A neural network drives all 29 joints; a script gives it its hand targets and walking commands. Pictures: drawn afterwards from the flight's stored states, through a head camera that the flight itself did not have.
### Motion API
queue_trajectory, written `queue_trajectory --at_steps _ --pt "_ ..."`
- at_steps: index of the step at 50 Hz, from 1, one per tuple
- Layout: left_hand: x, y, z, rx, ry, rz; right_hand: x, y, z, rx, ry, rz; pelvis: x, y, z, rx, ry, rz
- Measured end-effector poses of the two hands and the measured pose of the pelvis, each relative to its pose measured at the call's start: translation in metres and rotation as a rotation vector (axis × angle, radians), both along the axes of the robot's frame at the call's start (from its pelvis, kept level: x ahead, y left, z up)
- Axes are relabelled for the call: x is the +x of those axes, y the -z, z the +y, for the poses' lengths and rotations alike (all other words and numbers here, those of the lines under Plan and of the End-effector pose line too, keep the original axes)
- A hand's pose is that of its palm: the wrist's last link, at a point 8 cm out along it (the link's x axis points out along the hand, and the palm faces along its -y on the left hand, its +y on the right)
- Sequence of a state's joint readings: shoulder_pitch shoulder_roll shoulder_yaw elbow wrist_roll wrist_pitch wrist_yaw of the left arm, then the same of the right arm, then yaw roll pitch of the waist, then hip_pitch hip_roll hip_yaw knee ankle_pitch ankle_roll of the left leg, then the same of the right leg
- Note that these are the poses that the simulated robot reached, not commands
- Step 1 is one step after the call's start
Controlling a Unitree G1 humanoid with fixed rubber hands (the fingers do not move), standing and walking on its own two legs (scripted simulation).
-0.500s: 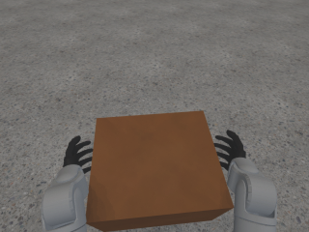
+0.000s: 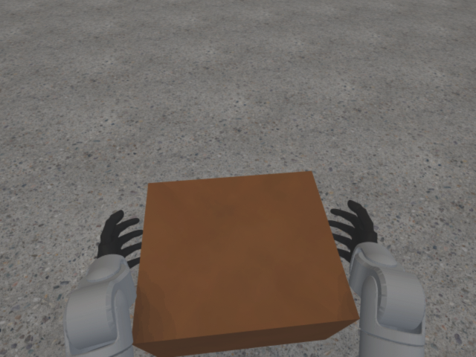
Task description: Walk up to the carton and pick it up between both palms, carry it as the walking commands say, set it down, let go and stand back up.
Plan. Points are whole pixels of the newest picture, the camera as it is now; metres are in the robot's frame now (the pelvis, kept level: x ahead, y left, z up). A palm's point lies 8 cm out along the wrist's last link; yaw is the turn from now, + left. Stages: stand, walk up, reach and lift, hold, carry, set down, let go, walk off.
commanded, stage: carry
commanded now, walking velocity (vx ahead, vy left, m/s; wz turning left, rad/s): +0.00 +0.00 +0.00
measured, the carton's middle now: (238, 262) +0.28 +0.01 +0.00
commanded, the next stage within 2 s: none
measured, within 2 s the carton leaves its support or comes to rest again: neither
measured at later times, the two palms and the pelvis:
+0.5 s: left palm (117, 259) +0.24 +0.19 +0.08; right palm (361, 248) +0.25 -0.18 +0.09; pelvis +0.00 +0.00 +0.00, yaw +0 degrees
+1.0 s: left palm (123, 256) +0.25 +0.18 +0.07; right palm (361, 247) +0.26 -0.18 +0.08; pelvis +0.01 -0.01 +0.00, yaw +0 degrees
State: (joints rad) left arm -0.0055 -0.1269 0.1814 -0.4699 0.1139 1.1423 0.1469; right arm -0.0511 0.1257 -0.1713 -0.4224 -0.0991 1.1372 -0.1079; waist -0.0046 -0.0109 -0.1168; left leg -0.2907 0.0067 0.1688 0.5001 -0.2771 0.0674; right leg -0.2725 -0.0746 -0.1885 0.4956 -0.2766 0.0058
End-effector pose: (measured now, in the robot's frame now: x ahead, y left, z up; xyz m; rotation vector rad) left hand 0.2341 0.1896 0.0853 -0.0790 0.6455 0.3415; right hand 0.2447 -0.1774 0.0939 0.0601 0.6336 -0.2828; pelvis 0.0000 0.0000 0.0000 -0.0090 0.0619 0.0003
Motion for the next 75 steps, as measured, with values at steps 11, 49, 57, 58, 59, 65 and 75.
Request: queue_trajectory --at_steps 11,49,57,58,59,65,75 --pt "0.003 0.001 -0.001 0.0 0.002 0.001 0.002 0.001 -0.001 0.0 0.001 0.0 0.002 0.0 -0.001 0.0 0.002 0.002" --pt "0.016 0.011 -0.007 0.007 0.017 0.016 0.012 0.012 -0.007 -0.002 -0.009 0.012 0.008 0.0 -0.006 0.003 0.008 0.002" --pt "0.02 0.015 -0.009 0.011 0.024 0.022 0.015 0.016 -0.009 -0.007 -0.019 0.018 0.009 0.0 -0.007 0.004 0.009 0.001" --pt "0.02 0.016 -0.009 0.011 0.024 0.023 0.016 0.017 -0.009 -0.008 -0.02 0.019 0.009 0.0 -0.007 0.005 0.01 0.001" --pt "0.021 0.017 -0.009 0.012 0.026 0.024 0.016 0.017 -0.009 -0.008 -0.022 0.02 0.009 0.0 -0.007 0.005 0.01 0.001" --pt "0.025 0.022 -0.011 0.018 0.034 0.035 0.02 0.022 -0.011 -0.017 -0.028 0.03 0.01 0.0 -0.009 0.007 0.012 -0.002" --pt "0.022 0.001 -0.028 0.003 0.061 -0.037 0.0 0.002 -0.028 -0.014 0.055 -0.042 0.01 0.005 -0.013 0.013 0.069 0.007"
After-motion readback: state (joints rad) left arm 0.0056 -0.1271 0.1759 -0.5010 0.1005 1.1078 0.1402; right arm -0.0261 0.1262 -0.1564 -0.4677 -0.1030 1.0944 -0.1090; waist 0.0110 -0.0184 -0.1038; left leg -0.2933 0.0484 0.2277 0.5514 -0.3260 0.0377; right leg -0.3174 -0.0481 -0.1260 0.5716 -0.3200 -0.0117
